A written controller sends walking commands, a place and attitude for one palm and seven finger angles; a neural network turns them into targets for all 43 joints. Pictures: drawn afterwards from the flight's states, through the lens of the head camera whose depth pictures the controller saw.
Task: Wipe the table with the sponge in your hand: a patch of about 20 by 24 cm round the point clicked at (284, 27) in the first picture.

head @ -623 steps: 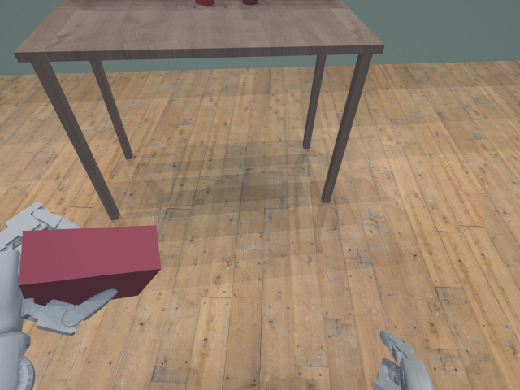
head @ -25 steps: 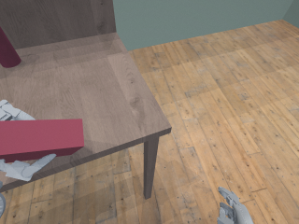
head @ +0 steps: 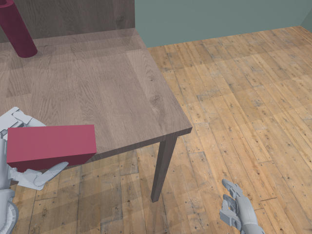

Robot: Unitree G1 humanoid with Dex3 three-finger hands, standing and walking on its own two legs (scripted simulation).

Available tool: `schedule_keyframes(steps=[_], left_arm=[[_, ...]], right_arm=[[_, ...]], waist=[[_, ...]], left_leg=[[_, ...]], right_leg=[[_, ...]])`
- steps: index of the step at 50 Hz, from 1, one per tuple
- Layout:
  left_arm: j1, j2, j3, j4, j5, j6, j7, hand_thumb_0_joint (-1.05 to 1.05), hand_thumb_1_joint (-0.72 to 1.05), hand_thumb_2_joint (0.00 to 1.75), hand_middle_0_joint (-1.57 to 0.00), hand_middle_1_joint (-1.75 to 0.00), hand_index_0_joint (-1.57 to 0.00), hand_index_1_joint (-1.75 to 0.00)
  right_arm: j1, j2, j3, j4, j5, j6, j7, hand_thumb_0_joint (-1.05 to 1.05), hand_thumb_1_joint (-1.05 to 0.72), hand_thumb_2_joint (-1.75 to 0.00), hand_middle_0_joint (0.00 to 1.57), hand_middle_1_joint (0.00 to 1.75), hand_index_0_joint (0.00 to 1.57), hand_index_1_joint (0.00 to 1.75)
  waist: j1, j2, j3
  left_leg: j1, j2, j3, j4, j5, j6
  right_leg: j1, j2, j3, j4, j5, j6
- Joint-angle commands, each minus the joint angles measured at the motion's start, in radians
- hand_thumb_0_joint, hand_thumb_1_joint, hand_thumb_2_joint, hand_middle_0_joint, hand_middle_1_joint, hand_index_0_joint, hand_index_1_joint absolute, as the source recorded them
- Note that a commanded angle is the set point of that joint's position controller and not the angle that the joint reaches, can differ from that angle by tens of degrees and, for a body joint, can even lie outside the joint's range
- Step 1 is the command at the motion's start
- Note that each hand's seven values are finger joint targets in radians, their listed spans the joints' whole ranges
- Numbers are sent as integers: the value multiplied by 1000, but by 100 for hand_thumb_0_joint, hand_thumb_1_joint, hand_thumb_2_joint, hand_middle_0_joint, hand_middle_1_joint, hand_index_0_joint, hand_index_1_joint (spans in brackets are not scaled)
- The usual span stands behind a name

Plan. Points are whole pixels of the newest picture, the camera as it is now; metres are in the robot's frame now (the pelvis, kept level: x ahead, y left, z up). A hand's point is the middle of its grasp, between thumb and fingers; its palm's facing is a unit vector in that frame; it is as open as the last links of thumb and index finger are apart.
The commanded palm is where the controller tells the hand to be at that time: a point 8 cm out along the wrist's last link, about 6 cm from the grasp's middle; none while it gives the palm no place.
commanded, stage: come to a stop and stand still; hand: left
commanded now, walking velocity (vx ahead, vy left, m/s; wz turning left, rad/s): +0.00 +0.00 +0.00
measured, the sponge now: (66, 148) +0.24 +0.21 +0.13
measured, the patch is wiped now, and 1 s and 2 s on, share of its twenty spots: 0.00 0.00 0.00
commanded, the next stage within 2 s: look again from close up in 0.94 s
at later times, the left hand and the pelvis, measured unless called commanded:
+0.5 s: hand (49, 146) +0.23 +0.23 +0.15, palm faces +0.31 -0.87 -0.39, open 9.6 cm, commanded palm +0.17 +0.27 +0.18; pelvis +0.00 +0.00 +0.00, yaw -2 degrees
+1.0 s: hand (46, 140) +0.24 +0.24 +0.16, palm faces +0.36 -0.85 -0.37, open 9.6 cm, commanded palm +0.18 +0.27 +0.18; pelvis +0.02 +0.00 +0.00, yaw -1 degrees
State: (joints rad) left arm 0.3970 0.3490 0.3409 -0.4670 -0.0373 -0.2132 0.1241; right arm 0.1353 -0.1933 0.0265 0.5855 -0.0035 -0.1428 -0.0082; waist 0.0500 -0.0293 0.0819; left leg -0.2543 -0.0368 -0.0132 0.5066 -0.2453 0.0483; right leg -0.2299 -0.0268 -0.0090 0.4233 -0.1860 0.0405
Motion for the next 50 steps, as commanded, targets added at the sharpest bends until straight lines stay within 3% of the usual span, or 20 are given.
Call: schedule_keyframes(steps=[1, 5, 6, 7, 8, 9, 10, 12, 14, 16, 17, 18, 22, 23, 25, 30, 40, 47, 48, 50], left_arm=[[-73, 159, 115, -223, -8, -47, 16, 0, 10, 130, -120, -160, -120, -160], [-68, 159, 114, -237, -7, -40, 15, 0, 10, 130, -120, -160, -120, -160], [-1109, 993, 698, -525, 171, -169, 6, 0, 10, 130, -120, -160, -120, -160], [-763, 571, 413, -33, 79, -120, -13, 0, 10, 130, -120, -160, -120, -160], [-488, 317, 236, 45, 36, -104, -43, 0, 10, 130, -120, -160, -120, -160], [-341, 243, 161, 34, 11, -103, -58, 0, 10, 130, -120, -160, -120, -160], [-201, 173, 106, -14, -4, -100, -68, 0, 10, 130, -120, -160, -120, -160], [-12, 82, 41, -79, -15, -89, -70, 0, 10, 130, -120, -160, -120, -160], [15, 126, 68, -138, -9, -72, -56, 0, 10, 130, -120, -160, -120, -160], [-4, 187, 133, -136, -2, -72, -38, 0, 10, 130, -120, -160, -120, -160], [-40, 256, 204, -156, 2, -76, -21, 0, 10, 130, -120, -160, -120, -160], [-54, 226, 188, -146, 3, -84, -20, 0, 10, 130, -120, -160, -120, -160], [-151, 259, 215, -173, 5, -113, -14, 0, 10, 130, -120, -160, -120, -160], [-150, 210, 174, -164, 4, -117, -20, 0, 10, 130, -120, -160, -120, -160], [-137, 190, 147, -151, 4, -120, -25, 0, 10, 130, -120, -160, -120, -160], [-89, 167, 120, -136, 3, -113, -26, 0, 10, 130, -120, -160, -120, -160], [-68, 174, 122, -193, -4, -89, -19, 0, 10, 130, -120, -160, -120, -160], [-79, 189, 131, -199, -6, -69, -14, 0, 10, 130, -120, -160, -120, -160], [-80, 163, 108, -198, -8, -67, -15, 0, 10, 130, -120, -160, -120, -160], [-86, 168, 105, -199, -8, -63, -15, 0, 10, 130, -120, -160, -120, -160]], right_arm=[[-66, -153, -61, -157, -4, -36, -24, 0, -90, -90, 20, 30, 20, 30], [-70, -154, -61, -162, -4, -29, -29, 0, -90, -90, 20, 30, 20, 30], [89, -152, -53, -147, -46, -65, -18, 0, -90, -90, 20, 30, 20, 30], [13, -71, -44, -48, 20, -44, -24, 0, -90, -90, 20, 30, 20, 30], [29, -114, -78, -107, -1, -58, -6, 0, -90, -90, 20, 30, 20, 30], [33, -132, -85, -137, 13, -63, 9, 0, -90, -90, 20, 30, 20, 30], [39, -135, -87, -147, 22, -57, 27, 0, -90, -90, 20, 30, 20, 30], [20, -125, -81, -164, 36, -50, 55, 0, -90, -90, 20, 30, 20, 30], [16, -137, -76, -177, 36, -34, 55, 0, -90, -90, 20, 30, 20, 30], [0, -140, -73, -182, 31, -31, 33, 0, -90, -90, 20, 30, 20, 30], [-10, -143, -69, -180, 29, -26, 19, 0, -90, -90, 20, 30, 20, 30], [-19, -134, -67, -187, 24, -27, 8, 0, -90, -90, 20, 30, 20, 30], [-20, -130, -66, -167, 17, -41, -17, 0, -90, -90, 20, 30, 20, 30], [-12, -127, -65, -162, 15, -47, -18, 0, -90, -90, 20, 30, 20, 30], [-4, -128, -64, -152, 15, -56, -15, 0, -90, -90, 20, 30, 20, 30], [-3, -133, -67, -147, 11, -56, -10, 0, -90, -90, 20, 30, 20, 30], [-14, -132, -68, -164, 10, -32, -15, 0, -90, -90, 20, 30, 20, 30], [-31, -131, -64, -171, 8, -14, -24, 0, -90, -90, 20, 30, 20, 30], [-23, -129, -64, -170, 8, -13, -23, 0, -90, -90, 20, 30, 20, 30], [-26, -130, -63, -174, 7, -10, -25, 0, -90, -90, 20, 30, 20, 30]], waist=[[-20, 102, -181], [-22, 100, -186], [-19, 36, -124], [-32, 153, -188], [-11, 221, -258], [-11, 261, -272], [-13, 258, -255], [-8, 179, -224], [-14, 52, -172], [-15, -35, -152], [-17, -22, -153], [-20, -21, -153], [-29, 81, -159], [-33, 115, -160], [-31, 151, -144], [-27, 55, -156], [-27, 97, -221], [-23, 96, -218], [-27, 92, -221], [-26, 92, -210]], left_leg=[[-12, 88, -56, -149, 47, -37], [-8, 88, -53, -152, 54, -38], [-135, 125, -63, -21, 185, -3], [26, 171, -94, -41, 207, -23], [116, 113, -50, -76, 205, -42], [102, 116, -48, -77, 198, -36], [67, 122, -59, -91, 192, -26], [22, 127, -49, -121, 138, -23], [-59, 131, -43, -155, 36, -27], [-75, 118, -32, -163, -58, -31], [-60, 117, -29, -173, -73, -33], [-71, 116, -33, -171, -99, -23], [-46, 95, -23, -138, -93, -16], [-38, 91, -24, -137, -82, -17], [-32, 85, -19, -143, -70, -22], [-16, 72, -17, -132, 25, -33], [52, 76, -8, -109, 303, -48], [56, 72, -6, -123, 270, -51], [56, 72, -7, -124, 266, -50], [44, 67, -9, -136, 224, -50]], right_leg=[[133, -16, 15, -42, 105, -50], [142, -11, 11, -48, 116, -48], [58, -41, 55, -44, 114, -51], [-45, -104, 17, 48, -32, -96], [-1, -21, 26, 77, 18, -104], [25, -16, 31, 66, 53, -89], [60, -18, 38, 55, 76, -80], [96, -13, 13, 50, 89, -68], [127, -3, 3, 31, 42, -56], [115, -2, 14, -13, -20, -49], [110, 1, 12, -11, -40, -47], [117, -4, 13, -14, -48, -48], [112, -18, 54, -28, -17, -60], [108, -18, 50, -28, -10, -63], [101, -7, 47, -30, 1, -62], [115, -1, 42, -49, 65, -59], [156, 11, 12, -12, 252, -49], [158, 14, 13, -31, 242, -46], [162, 11, 12, -34, 241, -47], [166, 13, 17, -47, 224, -46]])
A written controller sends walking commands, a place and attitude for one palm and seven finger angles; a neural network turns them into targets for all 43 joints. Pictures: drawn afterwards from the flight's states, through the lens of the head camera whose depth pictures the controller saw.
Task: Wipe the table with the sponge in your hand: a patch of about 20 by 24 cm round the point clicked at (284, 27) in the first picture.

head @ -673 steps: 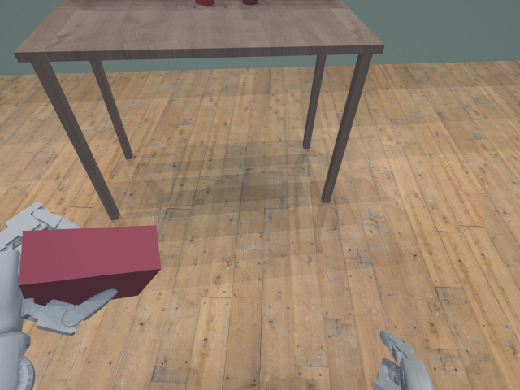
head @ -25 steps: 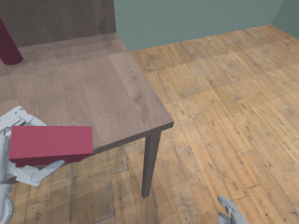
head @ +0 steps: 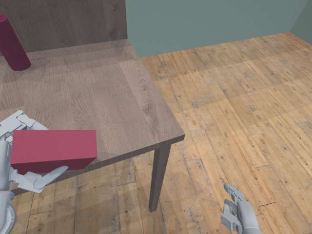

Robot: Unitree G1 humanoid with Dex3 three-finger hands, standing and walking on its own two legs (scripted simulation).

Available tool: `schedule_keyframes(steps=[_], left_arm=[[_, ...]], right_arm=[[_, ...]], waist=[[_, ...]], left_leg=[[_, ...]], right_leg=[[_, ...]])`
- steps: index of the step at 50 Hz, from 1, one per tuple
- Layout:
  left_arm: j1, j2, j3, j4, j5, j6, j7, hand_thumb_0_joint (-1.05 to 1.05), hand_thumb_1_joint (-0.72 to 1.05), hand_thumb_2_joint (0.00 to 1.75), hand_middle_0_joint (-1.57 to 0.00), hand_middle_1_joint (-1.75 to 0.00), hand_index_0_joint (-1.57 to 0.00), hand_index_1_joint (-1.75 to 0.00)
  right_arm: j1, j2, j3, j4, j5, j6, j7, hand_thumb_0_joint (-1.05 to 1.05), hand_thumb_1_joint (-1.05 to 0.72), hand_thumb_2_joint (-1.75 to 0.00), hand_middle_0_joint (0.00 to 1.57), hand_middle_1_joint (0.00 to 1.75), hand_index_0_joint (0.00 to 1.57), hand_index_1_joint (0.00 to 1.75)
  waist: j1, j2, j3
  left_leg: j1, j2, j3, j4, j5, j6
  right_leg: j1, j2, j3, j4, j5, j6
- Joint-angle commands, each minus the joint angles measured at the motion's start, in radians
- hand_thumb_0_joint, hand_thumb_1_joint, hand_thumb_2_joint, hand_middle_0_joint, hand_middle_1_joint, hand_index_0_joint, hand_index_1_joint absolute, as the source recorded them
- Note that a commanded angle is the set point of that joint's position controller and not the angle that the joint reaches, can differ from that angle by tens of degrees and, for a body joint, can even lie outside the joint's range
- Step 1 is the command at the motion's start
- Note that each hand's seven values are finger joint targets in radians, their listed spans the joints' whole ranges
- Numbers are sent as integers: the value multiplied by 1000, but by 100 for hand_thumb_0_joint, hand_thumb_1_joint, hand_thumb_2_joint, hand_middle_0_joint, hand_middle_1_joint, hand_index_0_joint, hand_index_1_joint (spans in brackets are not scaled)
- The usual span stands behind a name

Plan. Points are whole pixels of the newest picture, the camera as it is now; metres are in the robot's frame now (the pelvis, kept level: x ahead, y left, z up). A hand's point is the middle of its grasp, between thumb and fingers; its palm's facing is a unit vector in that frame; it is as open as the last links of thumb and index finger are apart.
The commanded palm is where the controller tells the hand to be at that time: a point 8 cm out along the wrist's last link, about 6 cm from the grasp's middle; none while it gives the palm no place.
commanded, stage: look again from close up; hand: left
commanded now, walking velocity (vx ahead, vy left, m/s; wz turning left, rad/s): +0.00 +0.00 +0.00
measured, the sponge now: (67, 152) +0.23 +0.21 +0.14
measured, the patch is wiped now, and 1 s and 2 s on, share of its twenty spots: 0.00 0.00 0.00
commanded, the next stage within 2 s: turn the palm down, sponge in hand in 0.34 s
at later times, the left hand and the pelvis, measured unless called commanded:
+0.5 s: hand (27, 145) +0.22 +0.26 +0.17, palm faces +0.40 -0.78 -0.49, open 9.6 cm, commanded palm +0.15 +0.29 +0.18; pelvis -0.01 +0.00 +0.00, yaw +2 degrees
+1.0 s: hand (33, 151) +0.21 +0.25 +0.18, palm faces +0.40 -0.57 -0.72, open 9.6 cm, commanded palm +0.16 +0.27 +0.22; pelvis -0.01 -0.05 -0.01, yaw +3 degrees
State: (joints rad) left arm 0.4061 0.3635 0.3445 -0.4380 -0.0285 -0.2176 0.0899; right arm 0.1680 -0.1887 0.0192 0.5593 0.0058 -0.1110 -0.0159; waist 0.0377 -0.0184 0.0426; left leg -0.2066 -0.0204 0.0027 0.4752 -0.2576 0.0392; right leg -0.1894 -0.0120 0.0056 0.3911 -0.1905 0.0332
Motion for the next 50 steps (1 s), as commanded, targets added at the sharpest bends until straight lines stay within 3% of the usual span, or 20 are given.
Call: schedule_keyframes(steps=[1, 7, 8, 21, 22, 23, 24, 25, 26, 27, 28, 29, 31, 33, 35, 37, 39, 42, 46, 50], left_arm=[[-97, 150, 96, -227, -16, -56, 19, 0, 10, 130, -120, -160, -120, -160], [-99, 177, 121, -227, -12, -51, 28, 0, 10, 130, -120, -160, -120, -160], [-93, 147, 96, -215, -13, -51, 25, 0, 10, 130, -120, -160, -120, -160], [-81, 151, 99, -218, -10, -56, 27, 0, 10, 130, -120, -160, -120, -160], [-969, 869, 356, -527, 32, -183, 61, 0, 10, 130, -120, -160, -120, -160], [-567, 412, 296, 30, 128, -3, 5, 0, 10, 130, -120, -160, -120, -160], [-401, 207, 61, 31, 42, 64, -29, 0, 10, 130, -120, -160, -120, -160], [-452, 232, 111, -54, -3, 108, -52, 0, 10, 130, -120, -160, -120, -160], [-366, 297, 159, 4, -30, 162, -70, 0, 10, 130, -120, -160, -120, -160], [-288, 228, 85, 44, -25, 225, -91, 0, 10, 130, -120, -160, -120, -160], [-309, 219, 47, -44, -3, 242, -104, 0, 10, 130, -120, -160, -120, -160], [-282, 247, 48, -72, 27, 260, -103, 0, 10, 130, -120, -160, -120, -160], [-222, 274, 48, -171, 79, 261, -90, 0, 10, 130, -120, -160, -120, -160], [-260, 372, 147, -239, 89, 236, -58, 0, 10, 130, -120, -160, -120, -160], [-277, 388, 187, -224, 81, 202, -30, 0, 10, 130, -120, -160, -120, -160], [-348, 465, 242, -198, 99, 200, 8, 0, 10, 130, -120, -160, -120, -160], [-337, 391, 183, -106, 110, 220, 19, 0, 10, 130, -120, -160, -120, -160], [-408, 443, 160, -73, 145, 291, 9, 0, 10, 130, -120, -160, -120, -160], [-408, 436, 76, -127, 192, 335, -48, 0, 10, 130, -120, -160, -120, -160], [-384, 489, 115, -150, 204, 327, -88, 0, 10, 130, -120, -160, -120, -160]], right_arm=[[-61, -134, -55, -149, -2, -41, -18, 0, -90, -90, 20, 30, 20, 30], [-71, -138, -54, -146, -3, -40, -24, 0, -90, -90, 20, 30, 20, 30], [-64, -134, -52, -147, -3, -38, -24, 0, -90, -90, 20, 30, 20, 30], [-56, -142, -61, -140, 1, -45, -28, 0, -90, -90, 20, 30, 20, 30], [47, -164, 123, -276, 44, -17, -99, 0, -90, -90, 20, 30, 20, 30], [11, -120, -43, -93, -67, -40, -73, 0, -90, -90, 20, 30, 20, 30], [3, -142, -50, -99, -41, -42, -11, 0, -90, -90, 20, 30, 20, 30], [-14, -188, -64, -92, -43, -46, -1, 0, -90, -90, 20, 30, 20, 30], [-34, -209, -70, -82, -30, -43, -3, 0, -90, -90, 20, 30, 20, 30], [-82, -203, -43, -97, -12, -31, 8, 0, -90, -90, 20, 30, 20, 30], [-100, -205, -38, -110, -14, -32, 21, 0, -90, -90, 20, 30, 20, 30], [-124, -199, -34, -117, -10, -24, 23, 0, -90, -90, 20, 30, 20, 30], [-151, -192, -28, -143, -14, -6, 22, 0, -90, -90, 20, 30, 20, 30], [-156, -184, -29, -151, -21, 4, 9, 0, -90, -90, 20, 30, 20, 30], [-150, -176, -31, -141, -21, 7, -9, 0, -90, -90, 20, 30, 20, 30], [-143, -177, -29, -123, -14, 18, -25, 0, -90, -90, 20, 30, 20, 30], [-125, -163, -36, -97, -14, 21, -35, 0, -90, -90, 20, 30, 20, 30], [-151, -180, -33, -90, 0, 34, -58, 0, -90, -90, 20, 30, 20, 30], [-165, -179, -36, -102, 6, 31, -75, 0, -90, -90, 20, 30, 20, 30], [-163, -180, -41, -100, 11, 23, -90, 0, -90, -90, 20, 30, 20, 30]], waist=[[-13, 83, -164], [-10, 83, -161], [-13, 79, -156], [-13, 83, -139], [-89, 308, -52], [50, 298, -256], [-2, 250, -287], [21, 216, -313], [52, 153, -305], [50, 127, -229], [37, 70, -193], [38, 67, -149], [37, 77, -126], [40, 95, -148], [34, 56, -155], [36, 108, -155], [30, 84, -126], [27, 113, -119], [33, 75, -157], [42, 20, -161]], left_leg=[[-10, 50, -27, -111, 210, -39], [-34, 43, -36, -133, 155, -39], [-36, 44, -36, -136, 148, -38], [-66, 43, -53, -162, 83, -35], [-390, 83, -146, -164, -199, 12], [75, 50, -92, -99, 260, -90], [177, 51, -72, -93, 478, -149], [206, 43, -51, -72, 469, -140], [154, 34, -33, -63, 428, -120], [104, 30, -12, -69, 361, -108], [55, 27, -16, -83, 297, -88], [30, 28, -20, -99, 224, -69], [-8, 24, -25, -110, 120, -49], [-33, 18, -27, -106, 43, -41], [-28, 10, -26, -86, 13, -35], [-36, 4, -11, -75, -34, -33], [-42, -2, -6, -59, -22, -30], [-40, -16, 21, -40, -21, -22], [-8, -18, 27, -17, 65, -11], [-2, -14, 23, -3, 102, -6]], right_leg=[[126, -2, 5, -22, 216, -38], [145, 4, -2, -31, 182, -37], [144, 1, -4, -34, 173, -38], [157, 9, -7, -33, 135, -35], [255, 48, -15, 170, -77, 28], [51, 45, -44, 159, 19, -68], [-18, 73, -94, 129, 43, -80], [-21, 65, -66, 105, 82, -67], [29, 54, -78, 95, 120, -69], [30, 57, -87, 82, 117, -69], [23, 47, -99, 82, 122, -68], [11, 48, -96, 83, 90, -66], [-5, 42, -91, 90, 29, -61], [-8, 40, -77, 87, -23, -61], [-20, 43, -72, 79, -61, -53], [-38, 43, -55, 69, -115, -54], [-30, 35, -51, 46, -116, -52], [-27, 19, -19, 5, -157, -48], [16, -1, 7, -10, -105, -38], [39, -10, 30, -13, -48, -22]])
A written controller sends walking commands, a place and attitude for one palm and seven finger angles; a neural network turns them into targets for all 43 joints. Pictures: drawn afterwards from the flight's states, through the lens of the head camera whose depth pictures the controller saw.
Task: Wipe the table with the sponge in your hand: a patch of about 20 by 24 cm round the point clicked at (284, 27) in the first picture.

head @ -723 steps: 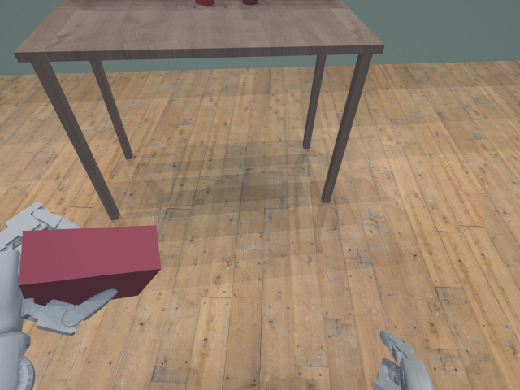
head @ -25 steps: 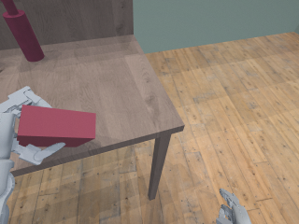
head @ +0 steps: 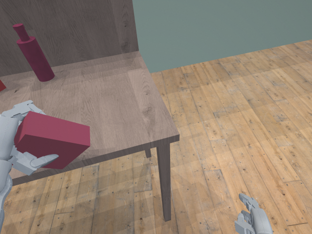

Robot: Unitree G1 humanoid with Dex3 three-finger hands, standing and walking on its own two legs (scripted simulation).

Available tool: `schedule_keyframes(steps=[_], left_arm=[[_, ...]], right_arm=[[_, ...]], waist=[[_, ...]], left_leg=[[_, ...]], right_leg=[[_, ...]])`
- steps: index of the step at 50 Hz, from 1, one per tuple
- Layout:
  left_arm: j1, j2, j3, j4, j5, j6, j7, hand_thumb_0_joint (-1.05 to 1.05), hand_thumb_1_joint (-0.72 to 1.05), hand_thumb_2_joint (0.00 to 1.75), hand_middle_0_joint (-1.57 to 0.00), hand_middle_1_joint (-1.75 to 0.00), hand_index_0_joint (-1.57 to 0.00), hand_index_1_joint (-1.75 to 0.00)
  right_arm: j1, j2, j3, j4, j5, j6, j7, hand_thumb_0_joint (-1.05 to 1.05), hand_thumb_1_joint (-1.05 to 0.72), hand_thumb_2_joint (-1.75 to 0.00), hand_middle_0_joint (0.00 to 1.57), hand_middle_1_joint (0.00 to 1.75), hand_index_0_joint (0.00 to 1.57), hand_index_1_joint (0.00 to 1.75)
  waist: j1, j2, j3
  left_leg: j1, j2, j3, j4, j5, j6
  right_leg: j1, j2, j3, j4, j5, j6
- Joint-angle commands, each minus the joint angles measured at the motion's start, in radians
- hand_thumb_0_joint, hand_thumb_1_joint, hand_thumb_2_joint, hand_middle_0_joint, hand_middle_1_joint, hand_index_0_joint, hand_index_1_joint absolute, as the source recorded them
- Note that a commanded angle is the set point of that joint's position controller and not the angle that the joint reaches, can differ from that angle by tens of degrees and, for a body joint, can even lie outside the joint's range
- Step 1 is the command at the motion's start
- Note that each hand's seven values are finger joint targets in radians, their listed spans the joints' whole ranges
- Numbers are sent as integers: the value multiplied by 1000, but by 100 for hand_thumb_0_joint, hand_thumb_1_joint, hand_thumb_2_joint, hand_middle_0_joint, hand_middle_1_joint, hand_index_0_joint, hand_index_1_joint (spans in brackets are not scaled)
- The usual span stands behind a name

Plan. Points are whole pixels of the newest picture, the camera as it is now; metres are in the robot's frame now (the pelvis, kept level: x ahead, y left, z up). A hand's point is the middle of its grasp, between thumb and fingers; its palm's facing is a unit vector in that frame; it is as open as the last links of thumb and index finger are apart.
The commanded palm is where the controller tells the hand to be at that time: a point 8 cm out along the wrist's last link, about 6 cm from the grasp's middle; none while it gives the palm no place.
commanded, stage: turn the palm down, sponge in hand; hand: left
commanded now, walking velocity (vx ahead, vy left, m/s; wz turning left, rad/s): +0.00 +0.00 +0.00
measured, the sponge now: (58, 145) +0.25 +0.26 +0.14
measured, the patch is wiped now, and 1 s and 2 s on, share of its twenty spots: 0.00 0.00 0.00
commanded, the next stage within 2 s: move the sponge above the wiping area in 1.64 s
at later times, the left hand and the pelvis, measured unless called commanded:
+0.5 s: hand (35, 124) +0.25 +0.28 +0.21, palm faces +0.31 -0.37 -0.88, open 9.6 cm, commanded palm +0.20 +0.30 +0.27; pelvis +0.02 +0.02 +0.00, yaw -1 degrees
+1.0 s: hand (11, 113) +0.24 +0.31 +0.25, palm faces +0.32 -0.14 -0.94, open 9.6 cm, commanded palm +0.19 +0.31 +0.31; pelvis -0.01 +0.03 +0.01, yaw -2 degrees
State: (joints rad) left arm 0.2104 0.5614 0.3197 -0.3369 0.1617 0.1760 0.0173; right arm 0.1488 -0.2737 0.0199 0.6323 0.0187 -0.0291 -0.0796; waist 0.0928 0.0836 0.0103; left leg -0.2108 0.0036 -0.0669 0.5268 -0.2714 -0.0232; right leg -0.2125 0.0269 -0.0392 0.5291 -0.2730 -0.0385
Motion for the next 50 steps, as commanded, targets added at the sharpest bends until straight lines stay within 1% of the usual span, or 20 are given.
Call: schedule_keyframes(steps=[1, 2, 3, 4, 7, 8, 16, 18, 22, 23, 27, 28, 32, 33, 40, 42, 43, 47, 48, 50], left_arm=[[-197, 313, 163, -274, 18, -74, -15, 0, 10, 130, -120, -160, -120, -160], [-191, 367, 216, -265, 26, -69, -5, 0, 10, 130, -120, -160, -120, -160], [-188, 320, 193, -265, 26, -71, -1, 0, 10, 130, -120, -160, -120, -160], [-144, 330, 214, -236, 30, -69, 5, 0, 10, 130, -120, -160, -120, -160], [-128, 377, 249, -233, 51, -28, 27, 0, 10, 130, -120, -160, -120, -160], [-135, 325, 205, -237, 58, -15, 29, 0, 10, 130, -120, -160, -120, -160], [-137, 351, 148, -354, 148, 95, -8, 0, 10, 130, -120, -160, -120, -160], [-162, 333, 126, -387, 176, 111, -8, 0, 10, 130, -120, -160, -120, -160], [-169, 395, 168, -395, 233, 159, 14, 0, 10, 130, -120, -160, -120, -160], [-196, 344, 122, -406, 245, 166, 20, 0, 10, 130, -120, -160, -120, -160], [-231, 381, 115, -335, 297, 253, 15, 0, 10, 130, -120, -160, -120, -160], [-280, 324, 42, -346, 311, 264, 6, 0, 10, 130, -120, -160, -120, -160], [-361, 372, 14, -309, 379, 333, -50, 0, 10, 130, -120, -160, -120, -160], [-400, 335, -35, -334, 388, 332, -64, 0, 10, 130, -120, -160, -120, -160], [-452, 411, -12, -356, 478, 334, -111, 0, 10, 130, -120, -160, -120, -160], [-475, 426, 0, -315, 504, 361, -114, 0, 10, 130, -120, -160, -120, -160], [-512, 374, -51, -323, 509, 359, -112, 0, 10, 130, -120, -160, -120, -160], [-530, 411, -33, -262, 541, 395, -115, 0, 10, 130, -120, -160, -120, -160], [-563, 355, -90, -280, 539, 389, -120, 0, 10, 130, -120, -160, -120, -160], [-546, 390, -68, -264, 547, 388, -121, 0, 10, 130, -120, -160, -120, -160]], right_arm=[[-146, -92, -43, -175, -5, -59, -28, 0, -90, -90, 20, 30, 20, 30], [-148, -93, -44, -169, 0, -58, -27, 0, -90, -90, 20, 30, 20, 30], [-142, -82, -41, -174, -3, -59, -25, 0, -90, -90, 20, 30, 20, 30], [-124, -84, -47, -161, 0, -54, -24, 0, -90, -90, 20, 30, 20, 30], [-137, -95, -50, -165, 8, -43, -19, 0, -90, -90, 20, 30, 20, 30], [-131, -86, -47, -172, 9, -41, -16, 0, -90, -90, 20, 30, 20, 30], [-169, -113, -45, -197, 17, -25, -19, 0, -90, -90, 20, 30, 20, 30], [-186, -101, -35, -203, 20, -26, -16, 0, -90, -90, 20, 30, 20, 30], [-223, -111, -32, -196, 18, -10, -15, 0, -90, -90, 20, 30, 20, 30], [-216, -97, -27, -200, 19, -7, -10, 0, -90, -90, 20, 30, 20, 30], [-276, -113, -21, -183, 25, 16, -7, 0, -90, -90, 20, 30, 20, 30], [-269, -103, -11, -187, 27, 20, -5, 0, -90, -90, 20, 30, 20, 30], [-343, -115, 1, -182, 29, 32, -11, 0, -90, -90, 20, 30, 20, 30], [-330, -104, 6, -191, 28, 32, -10, 0, -90, -90, 20, 30, 20, 30], [-367, -106, 10, -185, 16, 51, -7, 0, -90, -90, 20, 30, 20, 30], [-407, -98, 21, -185, 21, 56, -2, 0, -90, -90, 20, 30, 20, 30], [-393, -86, 28, -187, 22, 57, 3, 0, -90, -90, 20, 30, 20, 30], [-427, -96, 28, -182, 27, 70, 5, 0, -90, -90, 20, 30, 20, 30], [-415, -85, 36, -188, 28, 69, 8, 0, -90, -90, 20, 30, 20, 30], [-406, -100, 23, -178, 23, 78, 4, 0, -90, -90, 20, 30, 20, 30]], waist=[[-5, -73, -160], [6, -52, -157], [2, -71, -159], [6, -92, -151], [21, -28, -159], [13, -47, -159], [12, -50, -201], [10, -37, -204], [30, -3, -195], [21, -8, -201], [33, 24, -171], [19, 8, -163], [28, 12, -159], [19, 8, -175], [43, 36, -233], [54, 51, -205], [44, 30, -215], [57, 28, -191], [45, 11, -209], [50, -3, -204]], left_leg=[[5, -39, 87, -46, 139, 55], [2, -38, 89, -44, 148, 50], [-8, -37, 85, -39, 169, 48], [-6, -39, 88, -41, 183, 50], [-7, -40, 94, -41, 219, 45], [-12, -37, 93, -44, 229, 45], [49, -39, 98, -56, 333, 60], [56, -36, 94, -62, 350, 58], [50, -36, 81, -87, 350, 48], [55, -31, 81, -91, 364, 48], [41, -31, 70, -124, 331, 37], [45, -25, 67, -136, 330, 36], [44, -27, 51, -173, 275, 37], [57, -25, 52, -177, 284, 39], [83, -23, 40, -199, 306, 41], [55, -24, 35, -206, 268, 39], [65, -24, 41, -206, 287, 36], [46, -27, 36, -215, 240, 37], [58, -31, 50, -211, 258, 37], [59, -32, 49, -213, 246, 40]], right_leg=[[86, -57, 86, -138, 88, 54], [91, -52, 94, -137, 90, 49], [103, -64, 89, -125, 150, 56], [109, -55, 83, -120, 194, 60], [120, -54, 83, -100, 253, 53], [128, -61, 72, -95, 278, 57], [132, -31, 44, -76, 354, 49], [130, -26, 36, -74, 340, 41], [136, -11, 40, -82, 303, 28], [145, -19, 29, -79, 304, 27], [144, -7, 41, -100, 256, 15], [143, -15, 26, -101, 242, 16], [139, 1, 36, -124, 179, 9], [153, -8, 26, -121, 182, 9], [184, -3, 32, -120, 183, 1], [166, 12, 44, -129, 136, -5], [177, 0, 30, -123, 143, -5], [158, 12, 49, -137, 105, -9], [172, -2, 37, -132, 119, -7], [170, -5, 44, -137, 126, -2]])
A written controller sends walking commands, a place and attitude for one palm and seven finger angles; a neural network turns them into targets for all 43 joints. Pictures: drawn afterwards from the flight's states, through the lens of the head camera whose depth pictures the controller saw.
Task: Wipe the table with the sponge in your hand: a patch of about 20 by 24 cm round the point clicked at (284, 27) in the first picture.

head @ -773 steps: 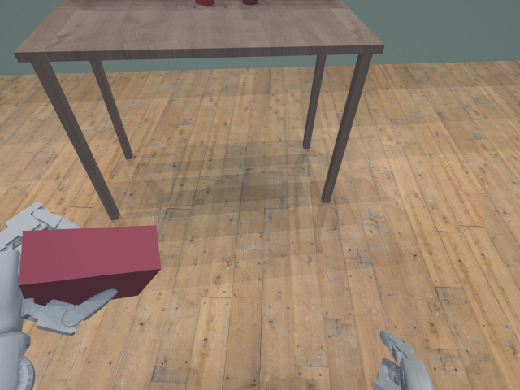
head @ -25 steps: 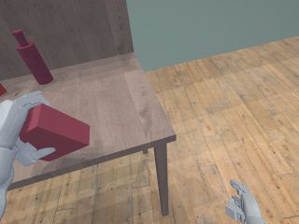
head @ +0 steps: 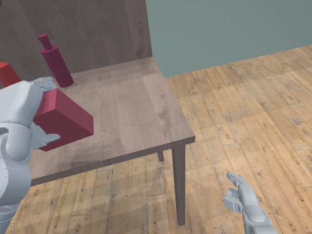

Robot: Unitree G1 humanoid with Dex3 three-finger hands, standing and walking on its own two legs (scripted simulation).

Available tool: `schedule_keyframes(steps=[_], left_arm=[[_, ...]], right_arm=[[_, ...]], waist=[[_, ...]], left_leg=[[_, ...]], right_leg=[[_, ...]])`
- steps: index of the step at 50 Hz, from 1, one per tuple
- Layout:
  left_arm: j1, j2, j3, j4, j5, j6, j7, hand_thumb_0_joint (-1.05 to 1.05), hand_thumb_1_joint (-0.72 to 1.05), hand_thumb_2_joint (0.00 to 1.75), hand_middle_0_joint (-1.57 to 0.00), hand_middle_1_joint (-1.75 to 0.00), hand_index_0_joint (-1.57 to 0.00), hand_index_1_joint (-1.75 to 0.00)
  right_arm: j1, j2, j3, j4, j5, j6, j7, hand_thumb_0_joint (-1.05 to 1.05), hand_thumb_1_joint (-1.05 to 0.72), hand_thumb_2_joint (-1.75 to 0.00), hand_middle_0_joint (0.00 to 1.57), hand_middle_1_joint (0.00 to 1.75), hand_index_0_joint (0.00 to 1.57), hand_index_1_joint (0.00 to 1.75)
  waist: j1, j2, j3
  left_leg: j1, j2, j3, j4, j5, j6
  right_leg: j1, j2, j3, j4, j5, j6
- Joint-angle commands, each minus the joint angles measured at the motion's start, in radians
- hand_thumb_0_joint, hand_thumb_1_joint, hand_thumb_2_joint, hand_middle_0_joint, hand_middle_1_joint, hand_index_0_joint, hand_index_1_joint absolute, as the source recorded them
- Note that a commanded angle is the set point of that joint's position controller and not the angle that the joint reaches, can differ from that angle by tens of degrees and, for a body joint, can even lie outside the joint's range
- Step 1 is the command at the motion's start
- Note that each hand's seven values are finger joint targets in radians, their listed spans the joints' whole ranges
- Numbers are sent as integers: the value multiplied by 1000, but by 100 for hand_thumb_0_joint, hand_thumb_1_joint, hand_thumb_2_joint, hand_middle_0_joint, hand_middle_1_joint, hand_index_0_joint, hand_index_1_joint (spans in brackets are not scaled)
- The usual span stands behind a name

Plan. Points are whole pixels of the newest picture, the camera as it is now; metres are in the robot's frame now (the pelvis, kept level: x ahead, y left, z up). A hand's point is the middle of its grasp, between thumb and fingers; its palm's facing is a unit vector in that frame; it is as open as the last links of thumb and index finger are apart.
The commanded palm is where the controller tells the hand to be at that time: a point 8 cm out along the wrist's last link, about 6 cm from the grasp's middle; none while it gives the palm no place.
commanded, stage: turn the palm down, sponge in hand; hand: left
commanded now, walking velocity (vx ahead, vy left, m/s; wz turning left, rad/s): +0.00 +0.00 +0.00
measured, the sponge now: (57, 127) +0.26 +0.28 +0.19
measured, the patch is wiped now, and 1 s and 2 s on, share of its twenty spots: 0.00 0.00 0.00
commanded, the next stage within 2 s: move the sponge above the wiping area in 0.64 s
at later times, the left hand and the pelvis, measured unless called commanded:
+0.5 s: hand (49, 119) +0.23 +0.25 +0.24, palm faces +0.35 -0.05 -0.93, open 9.6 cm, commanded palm +0.18 +0.25 +0.30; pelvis -0.02 -0.02 +0.00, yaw -1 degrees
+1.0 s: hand (52, 121) +0.25 +0.26 +0.22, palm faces +0.30 -0.04 -0.95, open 9.6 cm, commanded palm +0.20 +0.26 +0.29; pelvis -0.01 -0.02 +0.00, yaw -1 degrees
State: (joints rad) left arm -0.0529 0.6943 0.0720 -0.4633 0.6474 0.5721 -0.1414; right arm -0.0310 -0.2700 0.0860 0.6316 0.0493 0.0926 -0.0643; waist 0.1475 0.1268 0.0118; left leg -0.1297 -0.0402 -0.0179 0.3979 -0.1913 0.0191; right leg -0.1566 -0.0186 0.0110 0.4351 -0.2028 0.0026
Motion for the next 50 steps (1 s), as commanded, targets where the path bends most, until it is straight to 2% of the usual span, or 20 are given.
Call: schedule_keyframes(steps=[1, 3, 7, 8, 12, 13, 17, 18, 22, 23, 27, 30, 32, 33, 37, 39, 42, 43, 47, 50], left_arm=[[-297, 252, 170, -144, 68, -9, 33, 0, 10, 130, -120, -160, -120, -160], [-311, 209, 132, -147, 84, -4, 27, 0, 10, 130, -120, -160, -120, -160], [-284, 263, 178, -120, 118, -2, 37, 0, 10, 130, -120, -160, -120, -160], [-314, 214, 129, -139, 121, -12, 39, 0, 10, 130, -120, -160, -120, -160], [-313, 296, 204, -140, 152, -19, 65, 0, 10, 130, -120, -160, -120, -160], [-344, 222, 131, -150, 148, -26, 64, 0, 10, 130, -120, -160, -120, -160], [-305, 275, 193, -104, 144, -26, 78, 0, 10, 130, -120, -160, -120, -160], [-335, 210, 126, -115, 135, -29, 76, 0, 10, 130, -120, -160, -120, -160], [-319, 256, 173, -95, 137, -29, 81, 0, 10, 130, -120, -160, -120, -160], [-335, 198, 117, -88, 131, -32, 80, 0, 10, 130, -120, -160, -120, -160], [-327, 263, 173, -106, 139, -34, 83, 0, 10, 130, -120, -160, -120, -160], [-294, 237, 155, -57, 124, -40, 85, 0, 10, 130, -120, -160, -120, -160], [-313, 271, 182, -81, 137, -34, 85, 0, 10, 130, -120, -160, -120, -160], [-336, 227, 138, -98, 137, -39, 86, 0, 10, 130, -120, -160, -120, -160], [-327, 262, 172, -95, 140, -35, 85, 0, 10, 130, -120, -160, -120, -160], [-310, 207, 126, -51, 131, -35, 84, 0, 10, 130, -120, -160, -120, -160], [-328, 261, 165, -43, 152, -28, 82, 0, 10, 130, -120, -160, -120, -160], [-357, 202, 106, -48, 150, -30, 78, 0, 10, 130, -120, -160, -120, -160], [-392, 241, 124, 9, 173, -27, 72, 0, 10, 130, -120, -160, -120, -160], [-442, 197, 64, 13, 175, -35, 64, 0, 10, 130, -120, -160, -120, -160]], right_arm=[[-236, -99, -40, -179, -7, -41, -11, 0, -90, -90, 20, 30, 20, 30], [-247, -85, -26, -198, -1, -49, -6, 0, -90, -90, 20, 30, 20, 30], [-264, -94, -32, -194, -1, -43, -10, 0, -90, -90, 20, 30, 20, 30], [-252, -82, -23, -201, -2, -48, -5, 0, -90, -90, 20, 30, 20, 30], [-270, -93, -34, -192, -8, -45, -7, 0, -90, -90, 20, 30, 20, 30], [-266, -77, -24, -203, -4, -51, -2, 0, -90, -90, 20, 30, 20, 30], [-267, -89, -39, -186, -6, -48, -10, 0, -90, -90, 20, 30, 20, 30], [-262, -77, -27, -198, -1, -54, -6, 0, -90, -90, 20, 30, 20, 30], [-270, -89, -40, -189, -2, -53, -10, 0, -90, -90, 20, 30, 20, 30], [-259, -78, -30, -195, 0, -59, -7, 0, -90, -90, 20, 30, 20, 30], [-268, -90, -44, -190, -5, -59, -13, 0, -90, -90, 20, 30, 20, 30], [-239, -93, -46, -179, -7, -60, -15, 0, -90, -90, 20, 30, 20, 30], [-261, -93, -47, -186, -7, -63, -15, 0, -90, -90, 20, 30, 20, 30], [-258, -83, -37, -196, -7, -71, -9, 0, -90, -90, 20, 30, 20, 30], [-264, -92, -47, -183, -7, -69, -13, 0, -90, -90, 20, 30, 20, 30], [-242, -84, -45, -169, -6, -68, -13, 0, -90, -90, 20, 30, 20, 30], [-252, -96, -47, -171, -7, -66, -17, 0, -90, -90, 20, 30, 20, 30], [-246, -85, -37, -180, -4, -73, -12, 0, -90, -90, 20, 30, 20, 30], [-244, -97, -44, -167, -5, -72, -22, 0, -90, -90, 20, 30, 20, 30], [-229, -95, -43, -160, -5, -76, -23, 0, -90, -90, 20, 30, 20, 30]], waist=[[-6, -49, -210], [-9, -73, -216], [3, -57, -191], [-4, -77, -213], [15, -34, -212], [2, -46, -222], [13, -43, -189], [2, -66, -194], [7, -47, -164], [0, -78, -172], [8, -54, -173], [4, -104, -149], [10, -68, -164], [8, -89, -190], [9, -47, -175], [-1, -76, -155], [5, -61, -153], [1, -74, -170], [-1, -60, -150], [-8, -57, -173]], left_leg=[[-18, 9, 3, -83, 162, -1], [-25, 7, 10, -76, 154, 1], [-39, 7, 2, -78, 98, 0], [-34, 1, 16, -72, 124, 2], [-31, -2, -1, -67, 99, 0], [-27, -6, 20, -61, 117, 1], [-28, -5, 8, -58, 74, 1], [-31, -9, 27, -53, 85, 3], [-35, -8, 13, -55, 42, 1], [-42, -9, 30, -54, 49, 4], [-31, -13, 22, -42, 34, 4], [-48, -11, 28, -43, 31, 6], [-41, -13, 25, -36, 23, 3], [-44, -13, 36, -30, 52, 5], [-29, -14, 24, -33, 54, 3], [-33, -11, 33, -45, 65, 7], [-36, -12, 24, -46, 42, 3], [-36, -13, 38, -45, 56, 6], [-35, -11, 21, -61, 21, 3], [-26, -12, 22, -73, 33, 6]], right_leg=[[112, 40, -4, -44, 52, -42], [112, 40, -4, -41, 30, -43], [86, 54, 28, -54, -23, -46], [110, 38, 9, -39, -3, -45], [97, 53, 56, -51, -31, -55], [111, 38, 29, -37, -21, -49], [79, 50, 70, -66, -58, -51], [94, 33, 44, -53, -53, -44], [63, 46, 80, -74, -96, -49], [79, 30, 49, -63, -95, -41], [63, 39, 93, -79, -114, -46], [70, 25, 76, -78, -111, -35], [62, 34, 106, -84, -134, -44], [88, 20, 78, -62, -103, -40], [73, 37, 105, -73, -86, -47], [78, 32, 70, -64, -64, -40], [64, 41, 91, -75, -91, -47], [79, 28, 63, -64, -82, -41], [58, 44, 72, -80, -112, -48], [79, 35, 36, -69, -85, -43]])
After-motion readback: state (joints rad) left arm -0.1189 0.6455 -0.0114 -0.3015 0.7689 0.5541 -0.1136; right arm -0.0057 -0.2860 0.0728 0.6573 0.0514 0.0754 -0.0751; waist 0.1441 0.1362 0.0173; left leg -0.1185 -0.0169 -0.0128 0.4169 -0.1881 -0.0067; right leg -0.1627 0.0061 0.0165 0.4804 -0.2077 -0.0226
